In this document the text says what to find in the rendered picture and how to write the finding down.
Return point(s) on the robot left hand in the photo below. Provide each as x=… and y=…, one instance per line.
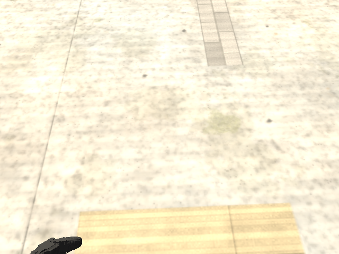
x=58, y=246

